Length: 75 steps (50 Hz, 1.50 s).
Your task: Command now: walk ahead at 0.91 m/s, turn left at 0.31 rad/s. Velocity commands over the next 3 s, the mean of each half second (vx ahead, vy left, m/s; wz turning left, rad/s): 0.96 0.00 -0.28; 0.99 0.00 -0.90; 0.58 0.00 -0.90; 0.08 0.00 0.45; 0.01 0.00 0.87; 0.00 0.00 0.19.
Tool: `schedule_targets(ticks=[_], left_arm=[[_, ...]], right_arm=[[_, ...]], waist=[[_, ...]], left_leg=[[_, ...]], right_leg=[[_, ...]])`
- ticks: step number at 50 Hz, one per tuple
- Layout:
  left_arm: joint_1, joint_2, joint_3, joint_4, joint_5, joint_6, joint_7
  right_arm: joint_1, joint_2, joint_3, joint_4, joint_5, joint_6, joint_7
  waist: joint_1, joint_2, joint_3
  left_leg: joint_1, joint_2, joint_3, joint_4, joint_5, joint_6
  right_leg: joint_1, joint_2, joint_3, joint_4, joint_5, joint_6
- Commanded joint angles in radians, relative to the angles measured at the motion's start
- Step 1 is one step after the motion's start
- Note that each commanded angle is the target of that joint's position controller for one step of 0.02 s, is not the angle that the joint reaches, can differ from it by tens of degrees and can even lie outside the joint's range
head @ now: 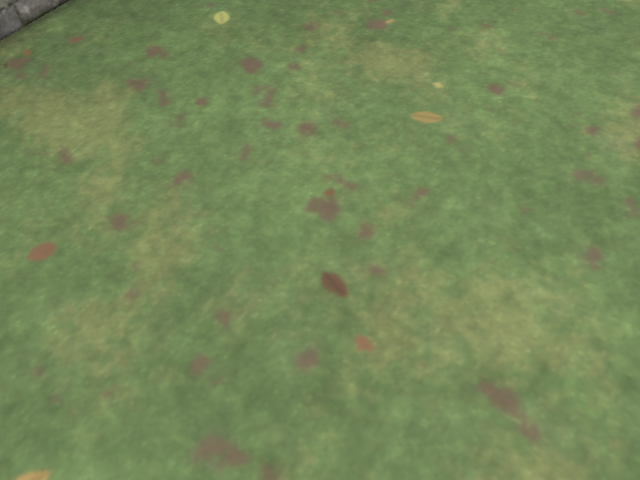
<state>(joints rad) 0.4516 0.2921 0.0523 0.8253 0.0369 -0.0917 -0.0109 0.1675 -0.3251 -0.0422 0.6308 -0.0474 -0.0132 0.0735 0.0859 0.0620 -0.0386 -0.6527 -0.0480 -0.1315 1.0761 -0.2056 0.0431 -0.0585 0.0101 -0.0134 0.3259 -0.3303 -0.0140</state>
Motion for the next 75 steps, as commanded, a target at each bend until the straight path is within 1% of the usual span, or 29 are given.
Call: schedule_targets(ticks=[1, 6, 8, 10, 11, 12, 14, 21, 27, 31, 32, 33, 34, 35, 36, 40, 44, 49, 52, 54, 55, 58, 61, 62, 64, 72, 73, 74, 75], left_arm=[[0.006, 0.112, 0.018, -0.027, -0.007, -0.026, -0.002], [0.068, 0.149, 0.014, 0.054, -0.018, -0.017, 0.000], [0.064, 0.213, 0.021, 0.075, -0.019, -0.011, 0.010], [0.005, 0.169, 0.007, 0.036, -0.025, -0.011, 0.010], [0.094, -0.001, -0.026, -0.012, -0.048, -0.011, 0.000], [-0.015, 0.125, 0.004, -0.023, -0.050, -0.005, 0.003], [-0.076, 0.095, 0.003, -0.028, -0.044, 0.008, -0.011], [-0.214, 0.000, -0.010, -0.051, -0.022, 0.083, -0.055], [-0.410, 0.013, -0.037, -0.140, -0.025, 0.069, -0.083], [0.008, 0.152, 0.011, -0.026, -0.022, 0.087, -0.059], [0.220, 0.203, 0.044, 0.039, -0.026, 0.086, -0.038], [0.160, 0.225, 0.071, 0.040, -0.065, 0.093, -0.014], [0.026, 0.301, 0.069, 0.001, -0.034, 0.094, -0.015], [0.005, 0.333, 0.088, -0.043, -0.018, 0.097, -0.006], [-0.023, 0.235, 0.072, -0.049, -0.010, 0.094, 0.009], [-0.107, 0.167, 0.041, -0.035, -0.023, 0.034, 0.018], [-0.091, 0.182, 0.053, -0.040, -0.031, 0.007, 0.007], [-0.034, 0.210, 0.073, -0.032, -0.041, 0.013, -0.001], [-0.114, 0.280, 0.087, -0.050, -0.026, 0.010, -0.002], [-0.166, 0.037, 0.024, -0.116, -0.030, -0.011, 0.003], [-0.058, 0.045, 0.003, -0.168, -0.064, -0.002, 0.001], [-0.227, 0.138, 0.024, -0.124, -0.010, 0.052, -0.009], [-0.264, 0.074, 0.013, -0.178, 0.003, 0.097, -0.031], [-0.248, 0.073, 0.019, -0.212, -0.121, 0.089, -0.014], [-0.328, 0.077, 0.006, -0.255, -0.098, 0.081, -0.018], [-0.062, 0.213, 0.089, -0.200, -0.044, 0.091, -0.045], [-0.118, 0.245, 0.083, -0.204, -0.049, 0.087, -0.019], [-0.217, 0.288, 0.062, -0.298, 0.007, 0.071, -0.008], [-0.218, 0.215, 0.043, -0.318, 0.003, 0.072, -0.014]], right_arm=[[-0.207, -0.055, -0.002, -0.125, 0.000, -0.023, 0.011], [-0.289, -0.013, 0.033, -0.150, -0.001, -0.030, 0.022], [-0.069, -0.064, 0.007, -0.088, -0.001, -0.031, -0.013], [0.326, -0.195, -0.046, 0.029, -0.021, -0.036, -0.060], [0.328, -0.263, -0.058, 0.024, -0.045, -0.051, -0.069], [0.304, -0.217, -0.052, 0.020, -0.022, -0.046, -0.072], [0.163, -0.110, -0.028, 0.056, -0.009, -0.055, -0.069], [0.170, 0.009, 0.001, 0.149, 0.035, -0.110, -0.058], [0.222, -0.056, -0.001, 0.200, 0.030, -0.117, -0.093], [0.121, -0.180, -0.034, 0.161, 0.014, -0.072, -0.135], [0.057, -0.189, -0.041, 0.142, 0.008, -0.055, -0.127], [-0.008, -0.104, -0.026, 0.139, 0.006, -0.055, -0.097], [0.123, 0.021, 0.017, 0.049, -0.011, -0.082, -0.089], [0.134, -0.019, 0.025, -0.020, 0.012, -0.107, -0.085], [0.077, -0.078, 0.024, -0.006, 0.001, -0.127, -0.082], [0.035, -0.057, 0.037, 0.002, -0.039, -0.058, -0.078], [-0.180, -0.001, 0.064, -0.091, -0.007, -0.047, -0.055], [-0.243, -0.030, 0.057, -0.126, 0.023, -0.057, -0.060], [0.085, -0.149, 0.001, -0.042, 0.027, -0.070, -0.090], [0.440, -0.270, -0.045, 0.036, -0.028, -0.078, -0.124], [0.290, -0.300, -0.059, 0.014, -0.027, -0.069, -0.111], [0.111, -0.060, -0.012, 0.008, -0.019, -0.059, -0.096], [0.194, -0.024, 0.001, 0.096, 0.025, -0.085, -0.079], [0.028, -0.044, -0.024, 0.048, 0.075, -0.093, -0.096], [-0.067, -0.081, -0.033, 0.026, 0.073, -0.094, -0.118], [-0.022, -0.180, -0.070, 0.026, 0.110, -0.068, -0.115], [0.078, -0.055, -0.033, 0.033, 0.054, -0.063, -0.101], [0.246, -0.057, -0.008, 0.027, 0.039, -0.066, -0.087], [0.200, -0.186, -0.028, 0.054, 0.065, -0.063, -0.078]], waist=[[0.000, -0.178, 0.160], [-0.021, -0.196, 0.172], [-0.155, -0.227, 0.024], [-0.340, -0.111, -0.213], [-0.225, 0.165, -0.360], [-0.265, 0.051, -0.313], [-0.158, 0.004, -0.007], [-0.061, 0.028, 0.185], [-0.050, -0.022, 0.183], [0.189, 0.059, -0.065], [0.278, 0.006, -0.126], [0.233, -0.218, -0.039], [0.000, -0.294, -0.043], [0.027, -0.260, -0.239], [0.003, -0.047, -0.059], [-0.141, 0.078, 0.145], [-0.073, -0.010, 0.167], [-0.002, -0.106, 0.076], [-0.194, -0.098, -0.124], [-0.289, 0.194, -0.299], [-0.152, 0.396, -0.363], [-0.134, -0.047, 0.004], [-0.094, 0.051, 0.048], [-0.060, 0.132, 0.078], [-0.053, 0.096, 0.108], [0.096, -0.049, -0.087], [0.007, -0.323, -0.083], [-0.090, -0.411, -0.333], [-0.009, -0.175, -0.466]], left_leg=[[-0.221, 0.021, 0.032, -0.140, 0.060, -0.011], [0.120, 0.028, 0.241, -0.419, 0.051, 0.066], [0.417, -0.051, 0.239, -0.423, -0.054, 0.097], [0.982, 0.168, -0.023, -0.509, -0.258, 0.109], [1.157, 0.476, -0.497, -0.645, -0.648, 0.134], [0.997, 0.484, -0.647, -0.809, -0.709, 0.109], [0.707, 0.385, -0.311, -0.839, -0.363, 0.085], [0.503, 0.228, 0.227, -0.975, 0.213, -0.028], [0.607, 0.199, 0.428, -0.937, 0.955, -0.067], [0.649, 0.280, 0.386, -0.364, 1.442, -0.065], [0.505, 0.252, 0.365, 0.019, 1.179, -0.048], [0.248, 0.020, 0.344, 0.449, 0.056, -0.039], [-0.075, -0.013, 0.207, 0.684, -0.304, -0.065], [-0.241, -0.012, 0.026, 0.711, -0.300, -0.071], [-0.276, 0.053, 0.008, 0.556, -0.213, -0.049], [-0.015, 0.166, 0.039, 0.209, -0.172, -0.107], [0.136, 0.167, 0.116, -0.216, 0.113, -0.130], [0.265, 0.077, 0.120, -0.518, 0.277, -0.087], [0.647, 0.031, 0.112, -0.552, 0.072, -0.056], [1.107, 0.425, -0.320, -0.604, -0.454, -0.011], [1.080, 0.549, -0.839, -0.838, -0.635, 0.076], [0.697, 0.389, -0.265, -0.785, -0.021, 0.071], [0.617, 0.348, 0.017, -0.742, 0.627, 0.043], [0.597, 0.300, 0.082, -0.773, 0.569, 0.037], [0.484, 0.291, 0.185, -0.844, 0.539, 0.049], [0.418, 0.223, 0.315, -0.241, 0.669, -0.020], [0.210, 0.095, 0.307, 0.095, -0.316, -0.063], [0.035, 0.008, 0.140, 0.449, -0.592, -0.106], [0.046, 0.050, 0.008, 0.500, -0.494, -0.109]], right_leg=[[0.056, -0.214, 0.184, -0.228, 0.064, -0.124], [0.017, -0.230, 0.037, -0.242, 0.693, -0.118], [0.031, -0.254, 0.021, 0.055, 1.247, -0.112], [-0.318, -0.160, 0.001, 0.648, 0.781, -0.090], [-0.596, -0.018, 0.066, 0.999, -0.158, -0.087], [-0.646, -0.014, 0.139, 1.073, -0.066, -0.109], [-0.653, -0.100, 0.105, 0.984, 0.109, -0.101], [-0.698, -0.136, 0.029, 0.883, 0.273, -0.063], [-0.532, -0.008, -0.188, 0.466, 0.442, -0.129], [-0.044, 0.101, -0.167, 0.434, 0.273, -0.208], [0.180, 0.075, -0.064, 0.351, 0.212, -0.265], [0.254, 0.029, 0.049, 0.259, 0.174, -0.294], [0.341, -0.104, 0.404, 0.342, 0.508, -0.392], [0.491, -0.259, 0.801, 0.049, 0.007, -0.560], [0.314, -0.266, 0.862, -0.125, -0.201, -0.481], [-0.220, -0.097, 0.541, -0.148, 0.049, -0.366], [-0.368, 0.024, 0.381, -0.166, 0.262, -0.303], [-0.139, -0.007, 0.412, -0.053, 0.570, -0.213], [-0.106, 0.016, 0.403, 0.356, 0.815, -0.142], [-0.527, 0.147, 0.255, 0.962, -0.178, -0.123], [-0.703, 0.133, 0.178, 1.110, -0.168, -0.116], [-0.690, -0.029, 0.098, 1.027, 0.025, -0.068], [-0.678, -0.060, 0.065, 0.948, -0.028, -0.035], [-0.696, -0.108, 0.091, 0.882, 0.006, -0.015], [-0.619, -0.105, 0.027, 0.656, 0.133, 0.017], [0.077, 0.055, -0.030, 0.198, 0.426, -0.148], [0.231, -0.091, 0.145, 0.194, 0.889, -0.211], [0.419, -0.420, 0.628, 0.249, 1.292, -0.474], [0.397, -0.445, 0.608, 0.188, 1.194, -0.499]])
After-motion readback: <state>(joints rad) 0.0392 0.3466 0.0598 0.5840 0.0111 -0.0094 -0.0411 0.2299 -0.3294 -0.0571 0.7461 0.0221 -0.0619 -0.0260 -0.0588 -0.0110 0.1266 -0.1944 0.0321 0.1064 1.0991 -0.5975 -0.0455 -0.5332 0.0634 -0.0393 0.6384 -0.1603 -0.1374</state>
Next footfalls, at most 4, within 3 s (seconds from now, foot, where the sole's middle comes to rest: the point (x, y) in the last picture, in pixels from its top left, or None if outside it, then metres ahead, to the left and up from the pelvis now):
0.20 left None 0.32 0.13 -0.78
0.66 right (398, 382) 0.73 -0.03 -0.78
1.06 left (412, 234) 1.18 -0.07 -0.78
1.46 right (551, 232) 1.19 -0.44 -0.78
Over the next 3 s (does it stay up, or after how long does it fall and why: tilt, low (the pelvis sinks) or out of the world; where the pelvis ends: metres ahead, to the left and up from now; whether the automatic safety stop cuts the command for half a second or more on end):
stays up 1.31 -0.31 -0.01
